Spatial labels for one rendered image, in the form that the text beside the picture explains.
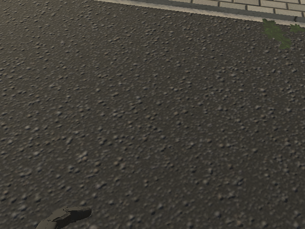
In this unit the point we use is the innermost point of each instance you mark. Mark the left robot hand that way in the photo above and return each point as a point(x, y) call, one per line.
point(64, 216)

